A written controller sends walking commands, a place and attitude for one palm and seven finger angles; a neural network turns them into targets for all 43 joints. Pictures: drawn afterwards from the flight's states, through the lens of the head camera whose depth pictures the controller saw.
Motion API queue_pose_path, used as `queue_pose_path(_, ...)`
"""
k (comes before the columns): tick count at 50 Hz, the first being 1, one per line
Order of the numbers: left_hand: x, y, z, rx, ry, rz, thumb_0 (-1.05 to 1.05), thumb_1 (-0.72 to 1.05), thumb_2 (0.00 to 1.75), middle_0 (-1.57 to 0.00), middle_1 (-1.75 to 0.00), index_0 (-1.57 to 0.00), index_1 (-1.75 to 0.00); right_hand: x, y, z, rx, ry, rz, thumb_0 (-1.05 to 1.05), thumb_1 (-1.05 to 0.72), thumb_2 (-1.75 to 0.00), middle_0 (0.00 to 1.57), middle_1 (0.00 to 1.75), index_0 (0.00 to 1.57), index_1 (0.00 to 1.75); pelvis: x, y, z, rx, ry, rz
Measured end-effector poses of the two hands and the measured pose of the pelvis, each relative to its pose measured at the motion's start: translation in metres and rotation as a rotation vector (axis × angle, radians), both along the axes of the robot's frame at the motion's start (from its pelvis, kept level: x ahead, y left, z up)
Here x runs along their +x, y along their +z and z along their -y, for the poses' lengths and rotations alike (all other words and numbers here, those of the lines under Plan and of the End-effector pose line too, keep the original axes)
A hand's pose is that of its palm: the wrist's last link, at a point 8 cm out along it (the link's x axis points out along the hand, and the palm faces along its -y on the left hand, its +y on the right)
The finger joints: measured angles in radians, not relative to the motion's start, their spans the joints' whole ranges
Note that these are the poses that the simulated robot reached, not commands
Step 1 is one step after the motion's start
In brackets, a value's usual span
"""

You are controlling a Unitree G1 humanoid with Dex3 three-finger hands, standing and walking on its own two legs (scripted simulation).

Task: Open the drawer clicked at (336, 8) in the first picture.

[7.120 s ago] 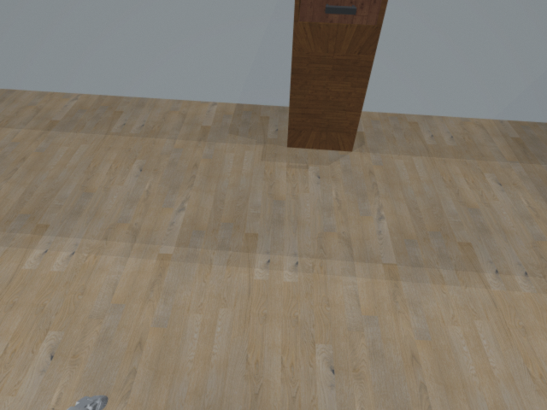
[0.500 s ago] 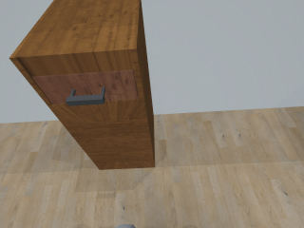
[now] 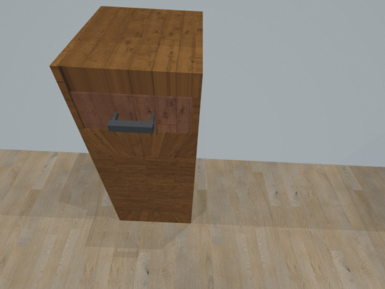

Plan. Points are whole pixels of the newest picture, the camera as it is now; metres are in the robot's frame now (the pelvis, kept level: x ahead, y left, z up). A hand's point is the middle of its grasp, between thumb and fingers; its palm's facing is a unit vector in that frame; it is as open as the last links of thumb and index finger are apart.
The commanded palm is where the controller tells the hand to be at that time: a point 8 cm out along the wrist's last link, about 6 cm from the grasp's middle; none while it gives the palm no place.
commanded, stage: come to a stop and stand still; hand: left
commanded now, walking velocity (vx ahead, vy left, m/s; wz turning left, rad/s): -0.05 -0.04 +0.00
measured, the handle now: (132, 121) +0.55 +0.22 +0.00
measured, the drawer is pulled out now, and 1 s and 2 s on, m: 0.00 0.00 0.00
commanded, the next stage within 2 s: look again from close up in 0.42 s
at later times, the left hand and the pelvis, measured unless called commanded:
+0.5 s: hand out of the picture +0.03 +0.15 -0.18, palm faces +0.05 -0.97 -0.23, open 7.3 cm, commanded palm none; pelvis +0.01 -0.03 +0.00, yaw +0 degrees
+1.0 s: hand out of the picture -0.02 +0.19 -0.18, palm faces +0.00 -0.98 -0.21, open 7.4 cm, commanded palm none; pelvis -0.02 +0.01 -0.01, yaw -1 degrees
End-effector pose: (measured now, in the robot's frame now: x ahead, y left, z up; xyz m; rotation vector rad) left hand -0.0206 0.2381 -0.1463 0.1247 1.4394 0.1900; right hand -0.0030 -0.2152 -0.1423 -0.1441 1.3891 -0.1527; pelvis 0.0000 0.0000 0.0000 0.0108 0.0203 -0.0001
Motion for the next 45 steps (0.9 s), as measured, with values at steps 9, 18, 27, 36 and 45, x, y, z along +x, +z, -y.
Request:
queue_pose_path(9,0.030,0.002,0.036,0.020,-0.043,0.001,0.00,0.91,0.90,-0.20,-0.30,-0.20,-0.30,-0.029,-0.020,0.008,0.057,-0.088,-0.122,0.01,-0.91,-0.90,0.20,0.30,0.20,0.30,0.013,-0.007,0.021,0.002,-0.010,0.002)
queue_pose_path(18,0.047,0.001,0.042,0.042,-0.026,0.061,0.01,0.94,0.90,-0.20,-0.30,-0.20,-0.30,-0.010,-0.018,0.029,0.027,-0.052,-0.094,0.01,-0.91,-0.90,0.19,0.30,0.20,0.29,0.014,-0.006,0.033,-0.006,0.004,0.014)
queue_pose_path(27,0.041,0.001,0.043,0.037,-0.027,0.088,0.01,0.93,0.90,-0.20,-0.30,-0.20,-0.30,0.011,-0.014,0.037,0.005,-0.025,-0.010,0.01,-0.92,-0.90,0.19,0.30,0.20,0.29,0.006,-0.005,0.033,-0.012,0.000,0.026)
queue_pose_path(36,0.012,-0.009,0.024,0.005,-0.061,0.083,0.00,0.91,0.90,-0.20,-0.30,-0.20,-0.30,0.017,-0.009,0.023,-0.019,-0.006,0.123,0.01,-0.92,-0.90,0.19,0.30,0.19,0.29,-0.016,-0.012,0.008,-0.029,-0.008,0.039)
queue_pose_path(45,0.000,-0.003,0.005,0.006,-0.068,0.061,0.00,0.91,0.90,-0.20,-0.30,-0.20,-0.30,-0.016,-0.011,-0.003,0.014,0.007,0.046,0.01,-0.93,-0.90,0.19,0.30,0.20,0.29,-0.020,-0.008,-0.008,-0.005,-0.020,0.032)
